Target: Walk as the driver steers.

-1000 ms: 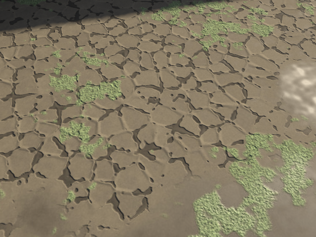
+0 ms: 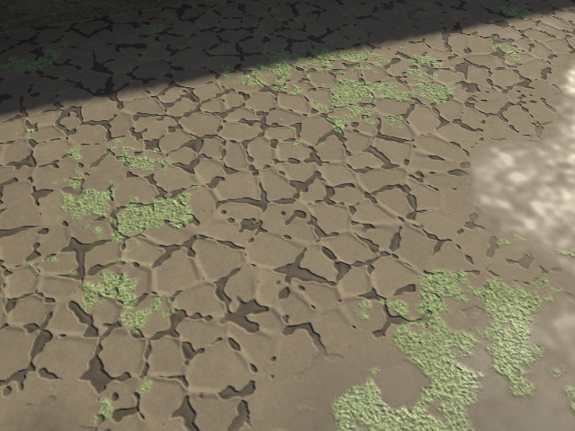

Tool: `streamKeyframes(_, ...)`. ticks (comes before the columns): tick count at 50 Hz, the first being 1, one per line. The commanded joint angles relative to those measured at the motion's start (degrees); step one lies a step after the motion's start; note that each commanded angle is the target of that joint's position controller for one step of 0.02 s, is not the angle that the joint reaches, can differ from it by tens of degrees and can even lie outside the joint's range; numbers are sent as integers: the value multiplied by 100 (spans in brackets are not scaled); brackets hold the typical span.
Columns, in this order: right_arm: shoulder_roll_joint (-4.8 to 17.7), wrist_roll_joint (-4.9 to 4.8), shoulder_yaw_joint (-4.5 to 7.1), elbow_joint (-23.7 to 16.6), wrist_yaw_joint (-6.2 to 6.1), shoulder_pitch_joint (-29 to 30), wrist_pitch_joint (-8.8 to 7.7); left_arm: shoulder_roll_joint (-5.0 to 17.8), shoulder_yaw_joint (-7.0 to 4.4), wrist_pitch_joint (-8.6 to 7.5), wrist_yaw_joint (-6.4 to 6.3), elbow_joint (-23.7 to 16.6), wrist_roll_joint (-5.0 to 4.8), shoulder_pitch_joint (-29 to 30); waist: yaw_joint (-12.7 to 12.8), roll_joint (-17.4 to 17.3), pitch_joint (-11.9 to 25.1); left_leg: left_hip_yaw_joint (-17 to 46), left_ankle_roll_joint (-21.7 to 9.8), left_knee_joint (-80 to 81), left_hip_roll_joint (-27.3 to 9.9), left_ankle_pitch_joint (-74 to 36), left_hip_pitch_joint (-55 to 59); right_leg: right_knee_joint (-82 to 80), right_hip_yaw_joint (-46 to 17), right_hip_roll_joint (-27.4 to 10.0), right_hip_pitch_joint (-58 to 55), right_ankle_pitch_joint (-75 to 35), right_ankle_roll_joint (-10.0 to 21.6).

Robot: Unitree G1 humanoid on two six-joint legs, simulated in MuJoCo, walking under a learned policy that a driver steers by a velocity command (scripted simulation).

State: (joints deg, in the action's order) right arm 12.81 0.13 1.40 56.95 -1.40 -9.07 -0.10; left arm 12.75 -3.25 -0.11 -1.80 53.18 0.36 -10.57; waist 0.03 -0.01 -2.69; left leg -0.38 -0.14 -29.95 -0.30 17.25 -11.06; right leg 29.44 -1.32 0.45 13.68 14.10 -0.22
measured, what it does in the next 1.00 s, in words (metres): shifts its weight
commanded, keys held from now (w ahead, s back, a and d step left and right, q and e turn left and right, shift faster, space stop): no key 0.68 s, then w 0.32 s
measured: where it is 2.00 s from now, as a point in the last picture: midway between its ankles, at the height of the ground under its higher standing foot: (300, 401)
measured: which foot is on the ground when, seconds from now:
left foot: down 0.00-0.94, up 0.96-1.00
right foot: down 0.00-1.00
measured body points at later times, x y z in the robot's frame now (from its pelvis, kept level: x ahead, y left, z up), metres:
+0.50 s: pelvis +0.00 +0.00 +0.00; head +0.01 +0.01 +0.45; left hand +0.06 +0.26 -0.15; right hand +0.05 -0.25 -0.15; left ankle -0.01 +0.12 -0.74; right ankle +0.02 -0.12 -0.74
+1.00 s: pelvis +0.06 -0.03 +0.00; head +0.07 -0.04 +0.45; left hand +0.07 +0.23 -0.14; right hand +0.07 -0.29 -0.16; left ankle -0.01 +0.11 -0.70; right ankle +0.04 -0.12 -0.74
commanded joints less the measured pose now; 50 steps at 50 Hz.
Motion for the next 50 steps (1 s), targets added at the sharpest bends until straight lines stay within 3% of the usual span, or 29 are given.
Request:
streamKeyframes(1, 628, 0, 113, -149, -19, -11, -47, 594, -103, -67, -30, -145, -11, 43, -13, -11, 212, 253, -170, 654, -241, -531, -351, -382, -215, -219, -355, -876, 156)
streamKeyframes(17, 563, -6, 78, 163, -57, -307, -43, 515, -15, -49, -59, 433, -27, -17, -3, -6, 133, 199, -168, 690, -155, -637, -315, -451, -124, -195, -323, -808, 140)
streamKeyframes(34, 439, -10, 40, 296, -66, -646, -48, 436, 72, -35, -77, 783, -38, -170, 15, -11, 61, 188, -185, 727, -115, -667, -319, -484, -65, -177, -260, -735, 109)
streamKeyframes(35, 399, -15, 34, 366, -69, -781, -41, 369, 90, -30, -76, 859, -39, -291, 13, -48, 199, 160, -214, 787, -76, -18, -267, -458, 33, -92, -309, -124, 118)
streamKeyframes(36, 507, -61, 77, 379, -80, -838, -24, 403, 72, -24, -80, 885, -78, -327, -6, -132, 98, 205, -326, 822, -51, 1037, -348, -271, 191, 66, -135, 879, 163)
streamKeyframes(38, 733, -120, 155, 295, -93, -921, -50, 446, 55, -93, -77, 778, -108, -168, -92, -375, -385, 831, -669, 1211, -444, 2780, -614, 118, 269, 139, 616, 2064, 290)
streamKeyframes(39, 860, -154, 200, 305, -80, -1118, -114, 325, 81, -187, -47, 685, -126, -18, -174, -646, -530, 1475, -911, 1549, -882, 3184, -484, 526, 351, 141, 991, 1820, 303)
streamKeyframes(40, 1018, -179, 263, 324, -64, -1242, -179, 170, 110, -290, 2, 627, -156, 60, -187, -990, -588, 2230, -1200, 1939, -1423, 3348, -333, 1092, 484, 132, 1203, 1244, 301)
streamKeyframes(41, 1044, -179, 290, 297, -55, -1220, -233, 186, 105, -373, 53, 583, -175, 141, -186, -1020, -705, 2693, -1404, 2138, -1770, 3148, -409, 1459, 308, -71, 1323, 1005, 377)
streamKeyframes(42, 982, -139, 282, 219, -37, -1106, -286, 232, 83, -436, 93, 562, -202, 153, -122, -925, -724, 2723, -1425, 2156, -1836, 2820, -374, 1628, 221, -183, 1420, 1158, 461)
streamKeyframes(44, 926, -209, 275, 57, 16, -756, -336, 195, 84, -530, 151, 606, -249, -88, 136, -843, -668, 2146, -1176, 1922, -1594, 2168, -484, 694, 282, -243, 878, 1232, 621)
streamKeyframes(46, 899, -264, 281, -94, 37, -459, -315, 331, -23, -552, 155, 1005, -192, -888, 458, -588, -358, 1137, -810, 1207, -875, 1260, -1185, -298, 542, 91, -869, 164, 524)
streamKeyframes(47, 719, -233, 224, -194, 48, -297, -355, 511, -99, -543, 153, 1179, -166, -1530, 688, -77, -128, 628, -595, 157, -519, 526, -1653, -613, -169, -334, -1591, 297, 610)
streamKeyframes(48, 340, -177, 134, -367, 57, -218, -437, 1071, -233, -548, 144, 1283, -184, -2317, 862, 1419, 191, -256, -210, -1887, 155, 445, -2684, -1560, -2220, -1521, -2465, 944, 1159)
streamKeyframes(49, 383, -237, 154, -512, 43, -112, -531, 1174, -201, -627, 213, 1286, -98, -2467, 820, 1690, 172, 137, -218, -3209, 320, 1452, -3501, -2058, -3889, -2334, -2458, 1370, 1779)
streamKeyframes(50, 542, -316, 195, -512, 74, -115, -588, 780, -68, -705, 213, 1133, -80, -1943, 521, 875, -211, 502, -350, -3892, -98, 1127, -3973, -1971, -3558, -2311, -2300, 1441, 1727)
